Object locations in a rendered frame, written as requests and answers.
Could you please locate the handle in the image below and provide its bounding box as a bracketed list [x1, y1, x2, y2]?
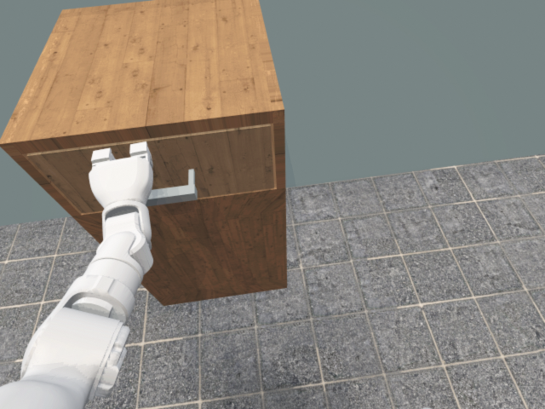
[146, 169, 198, 206]

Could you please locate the drawer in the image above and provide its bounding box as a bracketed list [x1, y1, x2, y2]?
[27, 124, 274, 213]

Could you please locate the left robot upper arm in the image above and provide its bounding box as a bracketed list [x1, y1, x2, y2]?
[0, 307, 130, 409]

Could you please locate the cabinet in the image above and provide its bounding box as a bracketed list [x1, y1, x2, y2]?
[0, 0, 287, 306]

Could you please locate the left robot hand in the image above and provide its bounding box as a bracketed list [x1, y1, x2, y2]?
[89, 141, 153, 250]

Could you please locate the left robot forearm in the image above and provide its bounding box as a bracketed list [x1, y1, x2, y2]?
[20, 200, 153, 379]

